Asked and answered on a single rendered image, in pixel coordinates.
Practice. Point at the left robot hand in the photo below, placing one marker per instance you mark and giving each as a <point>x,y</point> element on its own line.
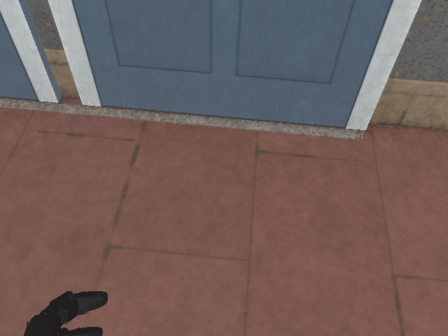
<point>62,310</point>

